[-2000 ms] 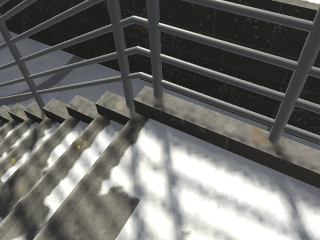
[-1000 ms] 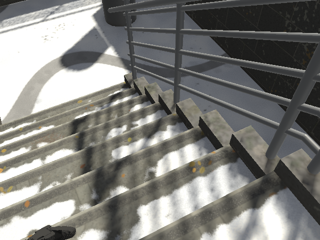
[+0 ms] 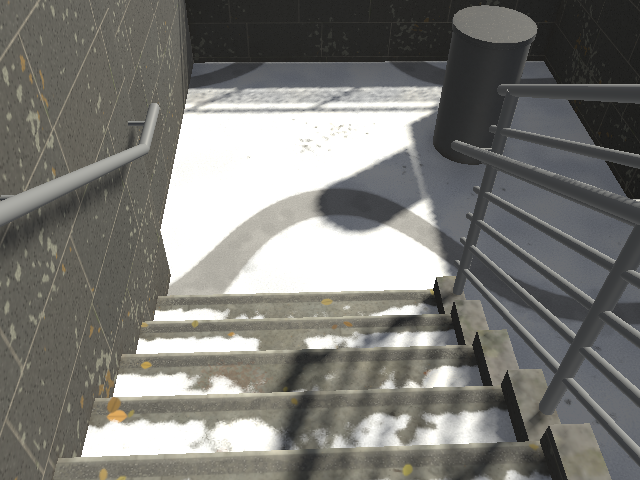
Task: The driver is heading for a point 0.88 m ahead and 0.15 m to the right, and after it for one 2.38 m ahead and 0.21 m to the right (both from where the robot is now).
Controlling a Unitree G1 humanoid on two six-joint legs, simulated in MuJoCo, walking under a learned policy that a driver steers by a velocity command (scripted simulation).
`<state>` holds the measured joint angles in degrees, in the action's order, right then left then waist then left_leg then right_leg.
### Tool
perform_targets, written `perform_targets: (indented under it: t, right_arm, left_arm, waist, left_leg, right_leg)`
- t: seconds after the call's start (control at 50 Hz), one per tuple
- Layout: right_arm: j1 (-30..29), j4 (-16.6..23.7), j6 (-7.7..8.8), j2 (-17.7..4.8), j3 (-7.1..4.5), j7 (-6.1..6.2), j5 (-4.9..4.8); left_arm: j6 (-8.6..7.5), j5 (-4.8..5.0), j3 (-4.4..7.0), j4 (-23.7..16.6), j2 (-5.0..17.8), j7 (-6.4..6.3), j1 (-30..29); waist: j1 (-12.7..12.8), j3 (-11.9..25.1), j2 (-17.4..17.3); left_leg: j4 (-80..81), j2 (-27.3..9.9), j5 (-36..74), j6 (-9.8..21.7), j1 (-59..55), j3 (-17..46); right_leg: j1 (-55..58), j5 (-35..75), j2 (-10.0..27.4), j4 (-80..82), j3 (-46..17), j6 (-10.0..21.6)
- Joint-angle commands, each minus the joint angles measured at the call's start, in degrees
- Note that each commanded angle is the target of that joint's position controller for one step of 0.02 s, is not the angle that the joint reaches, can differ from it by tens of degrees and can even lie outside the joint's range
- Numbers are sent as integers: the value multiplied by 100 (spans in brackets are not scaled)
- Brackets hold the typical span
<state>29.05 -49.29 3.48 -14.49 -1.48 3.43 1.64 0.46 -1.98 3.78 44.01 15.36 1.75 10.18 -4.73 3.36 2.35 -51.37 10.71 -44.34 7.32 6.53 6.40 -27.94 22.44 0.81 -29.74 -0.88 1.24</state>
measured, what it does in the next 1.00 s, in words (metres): goes down: right foot 0.18 m lower, then left foot 0.18 m lower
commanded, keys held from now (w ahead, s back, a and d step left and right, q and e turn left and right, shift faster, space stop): w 0.46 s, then no key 0.54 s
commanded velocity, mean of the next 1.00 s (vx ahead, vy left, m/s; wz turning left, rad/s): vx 0.34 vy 0.00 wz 0.02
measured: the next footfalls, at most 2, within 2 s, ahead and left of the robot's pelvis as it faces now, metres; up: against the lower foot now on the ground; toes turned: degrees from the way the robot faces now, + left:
right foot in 0.08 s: +0.16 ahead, -0.10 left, -0.18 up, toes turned -1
left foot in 0.60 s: +0.46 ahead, +0.09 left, -0.35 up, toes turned +1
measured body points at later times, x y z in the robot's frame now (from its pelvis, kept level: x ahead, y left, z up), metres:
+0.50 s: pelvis +0.25 -0.02 -0.17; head +0.24 -0.02 +0.28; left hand +0.16 +0.23 -0.31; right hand +0.40 -0.26 -0.29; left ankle +0.42 +0.12 -0.87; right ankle +0.12 -0.10 -0.84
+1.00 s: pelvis +0.41 +0.01 -0.30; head +0.39 +0.01 +0.15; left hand +0.44 +0.24 -0.46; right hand +0.40 -0.22 -0.45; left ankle +0.42 +0.09 -1.01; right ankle +0.40 -0.12 -1.02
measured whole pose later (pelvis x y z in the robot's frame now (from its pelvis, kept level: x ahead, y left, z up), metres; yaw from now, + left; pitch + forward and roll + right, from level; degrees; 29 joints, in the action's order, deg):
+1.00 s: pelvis +0.41 +0.01 -0.30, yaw -2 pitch -1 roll +2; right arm 21.9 -58.7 0.7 -9.6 2.2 0.7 0.8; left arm 4.0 -1.4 -0.2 58.9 10.5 -1.1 16.2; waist 0.3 2.4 2.3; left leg -39.7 2.5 -21.1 3.7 17.4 -6.6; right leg -18.2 -22.0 2.1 -42.5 -2.1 0.2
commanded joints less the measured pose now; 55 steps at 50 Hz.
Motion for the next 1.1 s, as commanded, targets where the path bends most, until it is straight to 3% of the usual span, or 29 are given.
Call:
perform_targets:
  t: [0.02,0.06,0.08,0.1,0.12,0.14,0.16,0.18,0.22,0.28,0.34,0.4,0.52,0.56,0.6,0.62,0.64,0.66,0.68,0.7,0.74,0.78,0.86,0.9,0.94,0.96,1.02,1.04,1.1]
  right_arm:
    - [230,-40,-61,-398,-53,90,108]
    - [77,-99,-124,-558,-63,61,40]
    - [20,-78,-110,-547,-126,-48,-26]
    - [687,17,-50,-135,-60,-48,-344]
    - [777,75,-44,-398,-33,22,-329]
    - [212,57,-72,-854,-129,79,-30]
    - [-424,68,-182,-1049,-202,23,207]
    - [-769,78,-280,-979,-226,-17,286]
    - [-1246,33,-345,-504,-166,-180,72]
    - [-416,-575,-438,7,-90,-383,272]
    - [-2138,-8,-334,-294,-230,-416,105]
    - [-2428,-11,-116,-86,-159,-528,132]
    - [-3153,345,-120,79,-43,-479,-59]
    - [-2288,95,-18,40,-66,-386,-62]
    - [-306,-650,-22,-236,-216,-355,98]
    - [145,-833,-86,-613,-306,-413,61]
    - [498,-793,-119,-768,-284,-513,-38]
    - [396,-687,-158,-771,-298,-529,-243]
    - [117,-498,-156,-471,-171,-459,-252]
    - [-359,-500,-140,-506,-140,-280,-212]
    - [-611,-534,-79,-224,66,-242,-11]
    - [-989,-541,41,119,241,-206,-107]
    - [-1272,-556,121,-216,272,-294,-156]
    - [-1320,-499,13,-105,311,-351,-256]
    - [-1230,-500,-112,-141,313,-325,-156]
    - [-860,-648,-249,-223,271,-276,-79]
    - [441,-973,-376,-91,190,-197,-53]
    - [314,-974,-447,-102,141,-246,-117]
    - [-725,-656,-520,-175,1,-421,-24]
  left_arm:
    - [-163,107,-5,-162,134,-171,318]
    - [-144,17,142,377,414,-302,1848]
    - [-123,-11,223,554,653,-273,2502]
    - [-150,-60,50,541,672,-104,2982]
    - [-127,215,158,635,931,5,3297]
    - [-167,339,263,506,1050,-53,2690]
    - [-164,360,121,403,525,-129,1847]
    - [-265,240,69,502,565,-160,1850]
    - [-510,172,-138,690,242,-200,1619]
    - [-528,112,-4,962,705,-177,2028]
    - [-556,223,-108,1171,244,-206,2541]
    - [-579,202,-138,930,222,-331,1775]
    - [-257,-40,-187,1166,128,-462,2457]
    - [-122,-169,-229,1348,-12,-582,2517]
    - [-91,8,-249,1379,149,-565,2447]
    - [-108,162,-125,1431,122,-478,2909]
    - [-97,467,-162,1285,105,-588,3344]
    - [-100,479,-215,1084,247,-654,2862]
    - [-41,307,-221,919,283,-659,1933]
    - [42,227,-299,633,115,-600,1479]
    - [257,-3,-247,563,257,-538,933]
    - [350,-4,-303,661,-88,-382,1063]
    - [435,16,-274,1671,-362,-305,2381]
    - [481,49,-258,1546,-179,-304,1746]
    - [469,-40,-296,1546,-113,-289,1278]
    - [366,80,-365,1246,-153,-264,668]
    - [166,92,-323,1613,224,-297,1350]
    - [171,104,-297,1631,259,-248,1227]
    - [192,127,-137,1573,592,-196,1332]
  waist:
    - [2,-784,-383]
    - [672,-376,-99]
    - [1003,53,566]
    - [720,1023,905]
    - [820,1403,824]
    - [885,717,596]
    - [606,-58,-186]
    - [576,-673,105]
    - [99,-1604,-456]
    - [32,-622,496]
    - [508,-1051,149]
    - [474,-733,-171]
    - [1380,-1417,191]
    - [1223,-1173,105]
    - [400,-452,-402]
    - [429,184,-1351]
    - [372,1339,-1433]
    - [74,1819,-1067]
    - [-89,1116,-620]
    - [111,878,-1008]
    - [382,-165,-415]
    - [888,-578,-287]
    - [1342,461,-1251]
    - [1180,-34,-1141]
    - [924,-570,-1023]
    - [625,-1100,-1048]
    - [156,-777,366]
    - [242,-825,857]
    - [544,-1046,824]
  left_leg:
    - [-763,-898,4448,459,552,934]
    - [-3172,-788,5242,394,825,513]
    - [-5588,-135,2006,188,2371,41]
    - [-7400,103,-1177,-57,4322,159]
    - [-7609,-178,-582,-72,5145,301]
    - [-6623,-517,814,-149,5822,369]
    - [-5806,-832,1403,-210,5397,159]
    - [-5323,-927,1225,-300,5106,209]
    - [-2163,-1153,3323,-612,3902,369]
    - [-2088,-1280,4494,-570,2912,-446]
    - [-833,-1562,5567,-409,4851,24]
    - [947,-1191,7987,-437,2180,-647]
    - [2786,-1309,6527,-533,2616,-545]
    - [3890,-1431,7062,-462,1681,-536]
    - [4492,-1498,7876,-388,-676,-1072]
    - [3162,-2309,10075,-159,-2648,-354]
    - [814,-3478,12562,450,-4633,386]
    - [1042,-3739,11714,893,-4671,673]
    - [1776,-3558,9234,1073,-3483,534]
    - [2533,-3761,6929,1453,-2278,1024]
    - [3019,-3143,5540,1127,159,633]
    - [2850,-2562,5870,820,1976,-69]
    - [2383,-2150,7640,330,2501,-699]
    - [2503,-2130,6313,221,2852,-543]
    - [2493,-2225,5445,331,2771,-246]
    - [2741,-2137,5175,241,2015,-133]
    - [1974,-1510,3384,-207,2015,-262]
    - [1960,-1053,1884,-258,1704,-751]
    - [1160,-749,1346,-313,1576,-1119]
  right_leg:
    - [870,120,93,1252,92,136]
    - [2385,-51,229,2029,401,385]
    - [3993,347,826,1298,-377,736]
    - [6030,3385,1923,-1669,-1307,1076]
    - [6272,2912,2321,-1391,-1927,1551]
    - [5139,-1216,2658,-42,-2621,2279]
    - [3458,-3496,2374,846,-2629,2120]
    - [2337,-3164,2443,799,-3079,2256]
    - [8,-2444,1368,825,-1571,1401]
    - [180,-1318,1170,362,-1498,1472]
    - [1505,-3344,1010,71,-1930,1336]
    - [-170,-4274,339,-367,-936,947]
    - [1436,-2833,408,-1688,-1091,968]
    - [1656,-2260,266,-3039,-797,900]
    - [917,-2411,10,-5153,-466,831]
    - [-722,-6746,-765,-7157,87,498]
    - [-2354,-8519,-759,-9019,9,267]
    - [-3123,-8359,-477,-9353,-75,229]
    - [-3465,-7408,-274,-8793,-254,258]
    - [-3273,-6602,-105,-8332,-303,113]
    - [-2513,-4975,-99,-7139,-453,-65]
    - [-1350,-3408,-90,-5177,-576,-276]
    - [1664,-1954,-200,-3594,84,-103]
    - [1746,-2415,-121,-3296,86,6]
    - [1678,-3437,-20,-2555,131,59]
    - [977,-5017,-52,-686,105,-14]
    - [2211,-1530,906,-7,-896,189]
    - [1429,-2990,1007,259,-1232,542]
    - [802,-6400,1128,1302,-1835,915]
Keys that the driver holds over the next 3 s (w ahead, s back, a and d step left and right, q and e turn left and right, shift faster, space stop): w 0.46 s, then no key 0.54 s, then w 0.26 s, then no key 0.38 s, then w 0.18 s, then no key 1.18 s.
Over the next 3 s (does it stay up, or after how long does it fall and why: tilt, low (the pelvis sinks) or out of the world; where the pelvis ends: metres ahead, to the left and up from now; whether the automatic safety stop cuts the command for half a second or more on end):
stays up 0.70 -0.09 -0.45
